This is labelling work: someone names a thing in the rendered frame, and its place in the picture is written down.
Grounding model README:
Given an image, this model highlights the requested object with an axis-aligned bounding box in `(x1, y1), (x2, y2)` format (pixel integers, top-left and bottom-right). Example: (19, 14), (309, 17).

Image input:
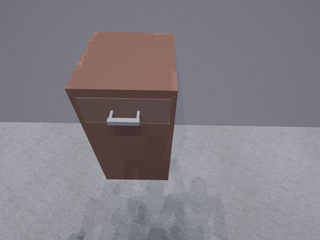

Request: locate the drawer
(76, 97), (171, 123)

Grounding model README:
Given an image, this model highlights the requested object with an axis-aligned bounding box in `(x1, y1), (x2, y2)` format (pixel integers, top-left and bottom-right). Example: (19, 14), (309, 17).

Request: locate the cabinet
(65, 31), (178, 180)

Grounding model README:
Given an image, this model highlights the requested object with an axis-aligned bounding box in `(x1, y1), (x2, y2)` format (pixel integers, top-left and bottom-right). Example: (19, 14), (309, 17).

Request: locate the handle
(106, 110), (140, 126)

